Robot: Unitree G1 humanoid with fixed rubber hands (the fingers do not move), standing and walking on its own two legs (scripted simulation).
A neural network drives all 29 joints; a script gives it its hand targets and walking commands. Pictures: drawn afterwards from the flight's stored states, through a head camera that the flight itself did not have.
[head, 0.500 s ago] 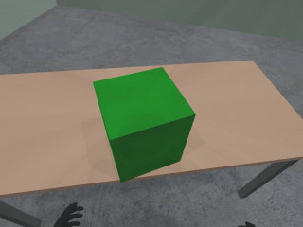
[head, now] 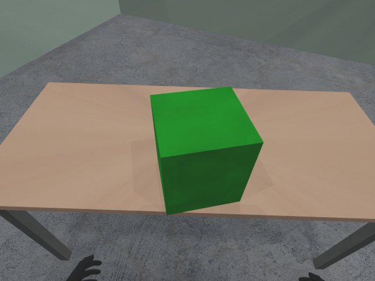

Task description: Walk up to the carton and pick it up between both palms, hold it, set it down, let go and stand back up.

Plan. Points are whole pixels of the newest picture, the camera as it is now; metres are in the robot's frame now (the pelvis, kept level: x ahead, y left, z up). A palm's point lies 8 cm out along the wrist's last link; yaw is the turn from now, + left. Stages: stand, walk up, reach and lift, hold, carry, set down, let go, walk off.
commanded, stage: walk up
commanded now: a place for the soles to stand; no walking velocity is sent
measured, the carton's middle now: (198, 152) +0.45 +0.00 +0.01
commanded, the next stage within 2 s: reach and lift in 1.32 s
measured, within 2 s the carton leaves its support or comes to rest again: neither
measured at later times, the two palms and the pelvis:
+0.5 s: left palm out of the picture +0.09 +0.27 -0.12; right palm out of the picture +0.13 -0.27 -0.07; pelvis +0.00 -0.01 -0.01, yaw +4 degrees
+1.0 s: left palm out of the picture +0.08 +0.27 -0.11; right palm out of the picture +0.17 -0.26 -0.08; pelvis +0.01 -0.02 -0.01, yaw +7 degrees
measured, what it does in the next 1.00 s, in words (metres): stands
